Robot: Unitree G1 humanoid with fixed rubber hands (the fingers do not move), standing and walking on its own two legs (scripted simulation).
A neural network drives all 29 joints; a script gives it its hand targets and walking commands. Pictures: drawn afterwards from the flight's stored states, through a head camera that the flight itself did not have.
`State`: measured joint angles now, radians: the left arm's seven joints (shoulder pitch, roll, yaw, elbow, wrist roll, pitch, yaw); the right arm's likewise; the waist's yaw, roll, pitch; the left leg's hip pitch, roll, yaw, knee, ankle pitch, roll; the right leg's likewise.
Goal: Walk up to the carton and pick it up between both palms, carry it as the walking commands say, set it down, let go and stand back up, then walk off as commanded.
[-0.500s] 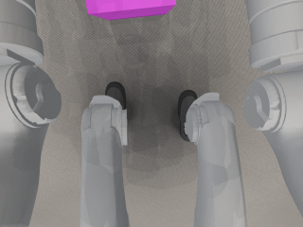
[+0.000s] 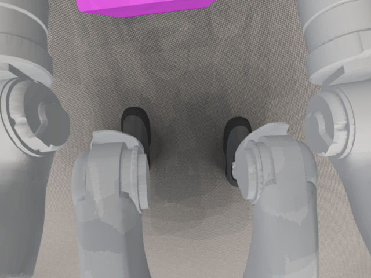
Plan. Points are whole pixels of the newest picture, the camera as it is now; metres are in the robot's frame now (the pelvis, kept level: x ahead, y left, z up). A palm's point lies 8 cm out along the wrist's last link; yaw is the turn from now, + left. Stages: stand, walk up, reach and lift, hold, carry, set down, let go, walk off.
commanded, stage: reach and lift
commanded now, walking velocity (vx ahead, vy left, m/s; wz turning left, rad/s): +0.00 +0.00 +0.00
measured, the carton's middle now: out of the picture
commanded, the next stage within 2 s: none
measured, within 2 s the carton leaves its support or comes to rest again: leaves its support in 1.68 s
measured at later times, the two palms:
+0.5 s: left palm out of the picture +0.56 +0.20 -0.22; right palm out of the picture +0.57 -0.11 -0.22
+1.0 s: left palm out of the picture +0.57 +0.19 -0.22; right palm out of the picture +0.57 -0.09 -0.22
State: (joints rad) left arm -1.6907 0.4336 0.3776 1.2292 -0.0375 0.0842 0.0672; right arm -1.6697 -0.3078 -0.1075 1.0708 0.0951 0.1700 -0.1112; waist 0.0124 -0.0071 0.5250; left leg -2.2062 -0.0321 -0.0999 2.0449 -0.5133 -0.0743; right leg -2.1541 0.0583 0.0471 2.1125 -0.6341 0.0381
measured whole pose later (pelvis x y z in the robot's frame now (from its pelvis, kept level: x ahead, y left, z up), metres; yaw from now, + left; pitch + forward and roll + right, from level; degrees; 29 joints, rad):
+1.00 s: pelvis +0.00 +0.00 -0.01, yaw -1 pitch +38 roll +0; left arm -1.67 0.34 0.37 1.13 -0.01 0.12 0.03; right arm -1.67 -0.28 -0.05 1.08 0.11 0.17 -0.07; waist 0.04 -0.01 0.52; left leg -2.21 -0.02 -0.10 2.07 -0.53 -0.08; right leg -2.16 0.07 0.05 2.13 -0.64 0.04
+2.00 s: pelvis +0.00 +0.00 -0.01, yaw -1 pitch +34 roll +0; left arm -1.67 0.28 0.37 0.91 0.06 0.31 0.09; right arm -1.68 -0.28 -0.05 0.98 0.14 0.33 -0.19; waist 0.05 -0.02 0.52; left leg -2.16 -0.02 -0.10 2.09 -0.53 -0.08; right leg -2.11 0.07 0.05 2.15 -0.64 0.04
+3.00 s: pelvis -0.03 +0.01 +0.04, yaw -1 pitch +24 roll -1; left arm -1.51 0.15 0.42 0.70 0.13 0.46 0.19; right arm -1.65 -0.24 -0.16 0.96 0.05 0.46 -0.15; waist 0.05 -0.03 0.52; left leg -1.88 -0.02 -0.10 1.94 -0.48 -0.08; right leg -1.82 0.07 0.05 1.99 -0.59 0.04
